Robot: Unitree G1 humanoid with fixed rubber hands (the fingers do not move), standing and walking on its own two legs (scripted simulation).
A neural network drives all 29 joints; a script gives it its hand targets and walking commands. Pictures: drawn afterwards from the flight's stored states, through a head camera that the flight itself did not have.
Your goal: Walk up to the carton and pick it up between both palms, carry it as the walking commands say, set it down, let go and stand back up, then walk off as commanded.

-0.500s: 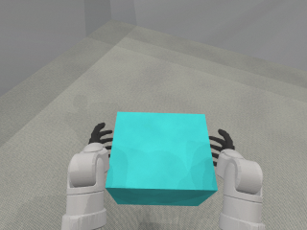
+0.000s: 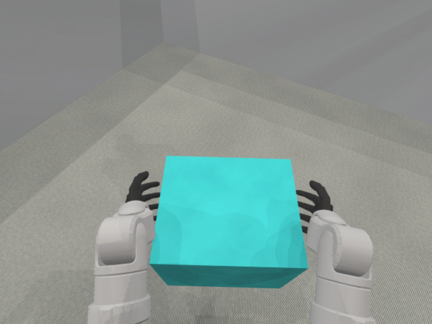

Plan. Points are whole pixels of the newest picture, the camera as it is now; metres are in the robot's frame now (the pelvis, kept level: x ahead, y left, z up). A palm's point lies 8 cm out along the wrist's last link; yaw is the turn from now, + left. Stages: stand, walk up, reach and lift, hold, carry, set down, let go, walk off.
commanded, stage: carry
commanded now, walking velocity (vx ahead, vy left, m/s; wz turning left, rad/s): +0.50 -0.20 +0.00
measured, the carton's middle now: (226, 225) +0.31 -0.01 -0.01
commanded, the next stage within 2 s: none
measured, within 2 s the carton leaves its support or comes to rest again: neither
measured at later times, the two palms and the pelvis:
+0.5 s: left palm (188, 108) +0.58 +0.09 +0.07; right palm (313, 117) +0.58 -0.22 +0.07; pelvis +0.30 -0.06 +0.01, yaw +0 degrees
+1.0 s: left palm (198, 52) +0.87 +0.09 +0.07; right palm (298, 57) +0.86 -0.23 +0.09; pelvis +0.58 -0.07 +0.02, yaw -2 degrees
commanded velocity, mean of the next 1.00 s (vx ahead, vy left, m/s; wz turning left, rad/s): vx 0.50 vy -0.20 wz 0.00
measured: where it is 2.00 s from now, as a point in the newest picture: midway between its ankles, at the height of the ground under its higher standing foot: (241, 196)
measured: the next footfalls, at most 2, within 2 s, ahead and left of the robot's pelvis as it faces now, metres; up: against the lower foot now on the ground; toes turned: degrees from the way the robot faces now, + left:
left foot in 0.02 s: +0.09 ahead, +0.09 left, +0.00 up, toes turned +6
right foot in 0.38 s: +0.37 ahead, -0.16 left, +0.00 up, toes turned -8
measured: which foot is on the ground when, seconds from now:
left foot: up 0.00-0.00, down 0.02-0.38, up 0.40-0.74, down 0.76-1.00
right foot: down 0.00-0.02, up 0.04-0.36, down 0.38-0.76, up 0.78-1.00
